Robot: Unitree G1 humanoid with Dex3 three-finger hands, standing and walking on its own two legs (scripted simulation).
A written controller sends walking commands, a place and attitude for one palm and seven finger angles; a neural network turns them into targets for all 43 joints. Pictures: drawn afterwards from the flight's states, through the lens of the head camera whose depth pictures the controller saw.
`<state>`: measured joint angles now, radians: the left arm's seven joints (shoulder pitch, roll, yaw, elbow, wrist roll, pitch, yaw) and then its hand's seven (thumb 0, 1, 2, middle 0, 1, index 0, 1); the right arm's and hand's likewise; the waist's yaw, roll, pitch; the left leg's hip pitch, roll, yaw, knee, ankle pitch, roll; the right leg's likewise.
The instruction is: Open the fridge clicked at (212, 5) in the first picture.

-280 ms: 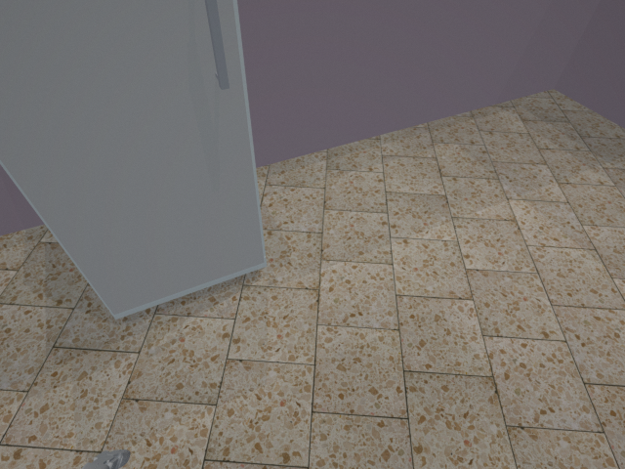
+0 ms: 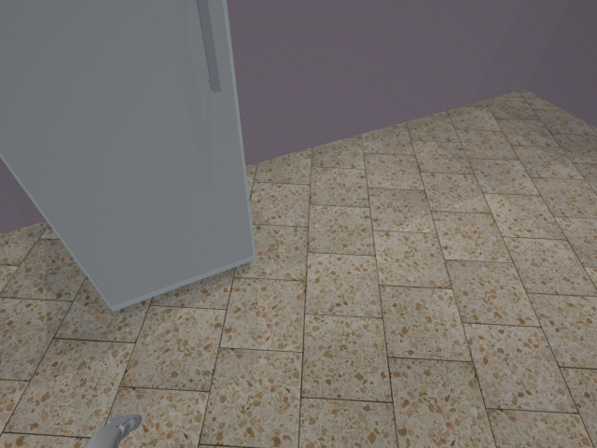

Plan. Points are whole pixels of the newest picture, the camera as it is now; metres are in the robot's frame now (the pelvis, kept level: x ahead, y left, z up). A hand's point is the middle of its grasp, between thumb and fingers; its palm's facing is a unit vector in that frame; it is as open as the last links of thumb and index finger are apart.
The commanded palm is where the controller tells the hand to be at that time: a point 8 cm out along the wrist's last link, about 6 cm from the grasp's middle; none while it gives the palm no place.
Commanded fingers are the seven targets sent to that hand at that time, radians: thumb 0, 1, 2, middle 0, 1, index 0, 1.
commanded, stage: stand and wait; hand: right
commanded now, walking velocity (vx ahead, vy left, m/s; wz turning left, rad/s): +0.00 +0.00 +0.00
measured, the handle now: (201, 14) +0.87 +0.25 +0.21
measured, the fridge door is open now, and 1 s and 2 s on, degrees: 0 0 0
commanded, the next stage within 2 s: look at it before walking up in 0.56 s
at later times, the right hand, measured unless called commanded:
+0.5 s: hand out of the picture +0.06 -0.24 -0.15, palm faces -0.02 +0.94 -0.35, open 7.4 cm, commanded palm none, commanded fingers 0.00 -0.90 -0.90 0.20 0.30 0.20 0.30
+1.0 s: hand out of the picture +0.07 -0.23 -0.15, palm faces -0.03 +0.94 -0.34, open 7.4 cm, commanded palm none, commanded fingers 0.00 -0.90 -0.90 0.20 0.30 0.20 0.30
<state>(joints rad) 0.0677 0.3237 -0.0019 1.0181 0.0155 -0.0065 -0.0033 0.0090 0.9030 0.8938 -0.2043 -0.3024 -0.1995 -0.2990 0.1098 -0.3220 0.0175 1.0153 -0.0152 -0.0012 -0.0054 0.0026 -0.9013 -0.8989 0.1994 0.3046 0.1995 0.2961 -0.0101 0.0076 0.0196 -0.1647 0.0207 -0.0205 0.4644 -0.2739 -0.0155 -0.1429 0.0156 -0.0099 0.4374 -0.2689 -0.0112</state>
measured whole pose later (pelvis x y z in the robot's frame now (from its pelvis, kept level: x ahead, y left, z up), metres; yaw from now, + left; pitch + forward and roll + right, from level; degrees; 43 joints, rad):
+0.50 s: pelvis -0.01 +0.01 +0.00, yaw +0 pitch -2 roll +0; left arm 0.13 0.34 0.00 1.11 0.01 0.00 0.00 0.01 0.90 0.89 -0.20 -0.30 -0.20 -0.30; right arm 0.13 -0.34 0.01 1.09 -0.01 -0.01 0.00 0.00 -0.90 -0.90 0.20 0.30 0.20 0.30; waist 0.00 0.00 0.04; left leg -0.15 0.00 -0.01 0.41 -0.22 0.00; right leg -0.13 0.00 0.00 0.39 -0.22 0.01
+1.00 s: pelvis -0.01 +0.01 +0.01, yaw +0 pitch -2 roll +0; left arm 0.11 0.34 0.00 1.11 0.01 -0.01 0.00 0.01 0.90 0.89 -0.20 -0.30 -0.20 -0.30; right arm 0.12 -0.33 0.01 1.08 -0.01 -0.01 0.00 0.00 -0.90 -0.90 0.20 0.30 0.20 0.30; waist 0.00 0.00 0.04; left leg -0.15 0.00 -0.01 0.39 -0.21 0.00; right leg -0.13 -0.01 0.00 0.36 -0.21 0.01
